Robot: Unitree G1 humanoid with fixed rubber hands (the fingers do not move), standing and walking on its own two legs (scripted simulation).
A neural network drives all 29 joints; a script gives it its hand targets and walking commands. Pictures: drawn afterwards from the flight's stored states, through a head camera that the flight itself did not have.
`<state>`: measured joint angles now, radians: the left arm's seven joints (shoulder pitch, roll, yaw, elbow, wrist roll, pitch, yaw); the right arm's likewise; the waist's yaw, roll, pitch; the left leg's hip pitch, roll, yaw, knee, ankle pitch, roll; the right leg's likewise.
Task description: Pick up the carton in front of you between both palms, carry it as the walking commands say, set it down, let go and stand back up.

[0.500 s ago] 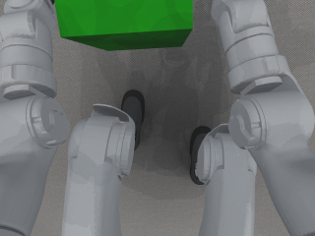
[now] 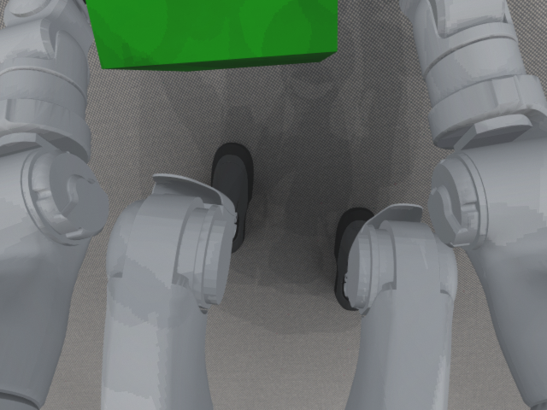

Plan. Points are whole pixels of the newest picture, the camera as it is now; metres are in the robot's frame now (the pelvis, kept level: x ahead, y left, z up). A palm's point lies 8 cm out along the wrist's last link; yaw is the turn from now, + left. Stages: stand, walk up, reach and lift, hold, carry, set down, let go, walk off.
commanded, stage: set down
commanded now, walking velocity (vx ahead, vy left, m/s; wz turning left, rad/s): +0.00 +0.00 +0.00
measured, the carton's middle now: out of the picture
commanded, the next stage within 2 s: let go in 1.18 s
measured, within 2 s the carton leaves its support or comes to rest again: neither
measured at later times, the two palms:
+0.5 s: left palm out of the picture +0.49 +0.34 -0.07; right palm out of the picture +0.60 -0.02 -0.06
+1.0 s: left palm out of the picture +0.49 +0.35 +0.08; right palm out of the picture +0.61 -0.03 +0.08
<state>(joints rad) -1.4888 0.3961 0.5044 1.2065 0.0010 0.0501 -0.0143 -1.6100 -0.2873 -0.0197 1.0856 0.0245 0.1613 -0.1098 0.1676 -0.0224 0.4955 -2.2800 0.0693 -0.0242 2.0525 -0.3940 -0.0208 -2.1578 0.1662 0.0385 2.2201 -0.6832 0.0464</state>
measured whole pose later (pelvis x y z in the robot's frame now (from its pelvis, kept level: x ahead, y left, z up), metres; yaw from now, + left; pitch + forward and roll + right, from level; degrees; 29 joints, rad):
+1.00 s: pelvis +0.03 +0.01 +0.17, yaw +2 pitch +47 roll -3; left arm -1.13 0.31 0.41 0.77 -0.06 0.24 -0.01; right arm -1.30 -0.27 -0.16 0.86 0.01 0.28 -0.09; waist 0.16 -0.06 -0.01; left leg -1.95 0.00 -0.04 1.45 -0.32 0.00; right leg -1.81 0.08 0.03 1.56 -0.57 0.03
